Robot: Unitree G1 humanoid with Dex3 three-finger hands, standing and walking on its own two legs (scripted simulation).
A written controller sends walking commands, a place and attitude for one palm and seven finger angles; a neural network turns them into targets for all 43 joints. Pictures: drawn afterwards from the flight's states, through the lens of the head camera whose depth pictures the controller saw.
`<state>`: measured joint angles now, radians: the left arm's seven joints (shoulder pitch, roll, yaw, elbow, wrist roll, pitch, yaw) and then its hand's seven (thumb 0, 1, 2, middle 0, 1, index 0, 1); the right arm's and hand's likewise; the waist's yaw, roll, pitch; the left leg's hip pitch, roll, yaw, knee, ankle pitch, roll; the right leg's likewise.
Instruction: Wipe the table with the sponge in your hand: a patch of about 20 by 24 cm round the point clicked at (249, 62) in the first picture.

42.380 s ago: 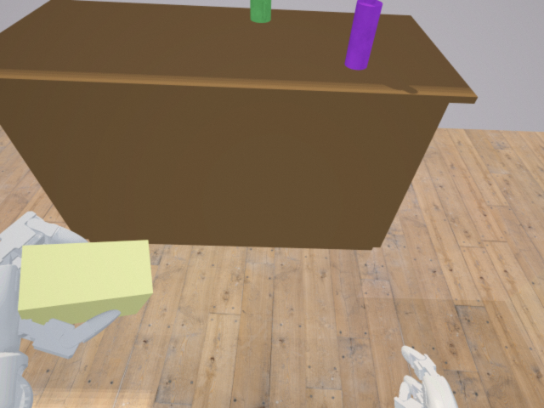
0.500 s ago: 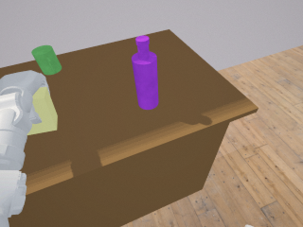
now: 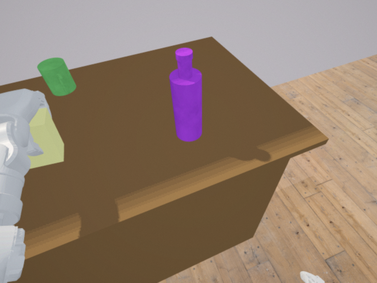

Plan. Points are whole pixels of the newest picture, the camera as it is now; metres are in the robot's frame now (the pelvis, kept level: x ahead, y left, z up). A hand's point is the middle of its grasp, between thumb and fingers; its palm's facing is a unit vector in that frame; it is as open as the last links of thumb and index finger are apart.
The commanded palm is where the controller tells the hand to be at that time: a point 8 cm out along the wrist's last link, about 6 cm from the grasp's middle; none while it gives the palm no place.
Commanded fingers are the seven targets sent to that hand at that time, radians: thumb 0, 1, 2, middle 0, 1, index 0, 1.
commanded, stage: slide back across to the first lane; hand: left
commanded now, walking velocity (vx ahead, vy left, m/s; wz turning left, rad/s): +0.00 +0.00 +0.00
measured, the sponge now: (33, 146) +0.37 +0.37 +0.11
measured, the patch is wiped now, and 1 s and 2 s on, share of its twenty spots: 0.95 0.95 1.00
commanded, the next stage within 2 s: wipe back along the first lane in 0.26 s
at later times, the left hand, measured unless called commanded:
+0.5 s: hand out of the picture +0.34 +0.40 +0.16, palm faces -0.09 +0.00 -1.00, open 10.2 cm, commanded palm +0.31 +0.39 +0.20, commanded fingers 0.00 0.10 1.30 -1.20 -1.60 -1.20 -1.60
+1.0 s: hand out of the picture +0.31 +0.39 +0.15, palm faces +0.00 -0.01 -1.00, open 10.2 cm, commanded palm +0.27 +0.37 +0.18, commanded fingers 0.00 0.10 1.30 -1.20 -1.60 -1.20 -1.60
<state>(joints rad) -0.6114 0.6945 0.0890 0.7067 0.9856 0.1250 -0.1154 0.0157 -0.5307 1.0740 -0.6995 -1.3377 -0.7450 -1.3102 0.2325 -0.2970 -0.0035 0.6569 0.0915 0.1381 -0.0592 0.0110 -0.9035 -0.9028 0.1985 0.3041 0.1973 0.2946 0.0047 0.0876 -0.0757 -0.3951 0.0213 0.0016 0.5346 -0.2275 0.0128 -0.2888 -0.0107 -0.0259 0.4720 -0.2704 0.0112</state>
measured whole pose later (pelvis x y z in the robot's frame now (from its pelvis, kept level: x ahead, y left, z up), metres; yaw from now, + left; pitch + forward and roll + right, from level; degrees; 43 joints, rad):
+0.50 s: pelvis +0.02 +0.01 +0.00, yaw +1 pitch +5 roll -2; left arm -0.43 0.78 0.18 0.49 0.94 0.09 -0.23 0.00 -0.51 1.07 -0.68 -1.35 -0.72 -1.33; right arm 0.20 -0.31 0.00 0.61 0.08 0.15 -0.06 0.01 -0.90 -0.90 0.20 0.30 0.20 0.29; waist 0.03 0.09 -0.05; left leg -0.38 0.01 -0.02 0.55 -0.26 0.02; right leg -0.24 -0.02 -0.05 0.44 -0.28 0.02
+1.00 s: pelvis +0.01 +0.02 +0.00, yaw +1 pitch +3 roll -2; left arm -0.27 0.70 0.13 0.26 0.90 0.24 -0.18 0.00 -0.48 1.06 -0.65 -1.38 -0.69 -1.36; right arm 0.16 -0.29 0.03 0.58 0.09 0.14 -0.04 0.01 -0.90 -0.90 0.20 0.30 0.20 0.29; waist 0.06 0.10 -0.07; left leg -0.36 0.00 -0.01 0.56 -0.26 0.04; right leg -0.23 -0.03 -0.04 0.46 -0.29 0.02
